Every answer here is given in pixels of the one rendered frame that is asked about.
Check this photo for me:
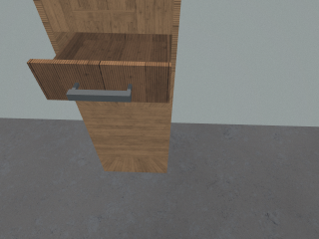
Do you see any drawer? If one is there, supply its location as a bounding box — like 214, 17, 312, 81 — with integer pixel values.
27, 32, 171, 104

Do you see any handle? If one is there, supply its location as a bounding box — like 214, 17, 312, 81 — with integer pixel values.
66, 83, 133, 103
72, 9, 136, 22

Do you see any cabinet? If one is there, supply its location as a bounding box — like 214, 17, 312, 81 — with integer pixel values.
33, 0, 181, 173

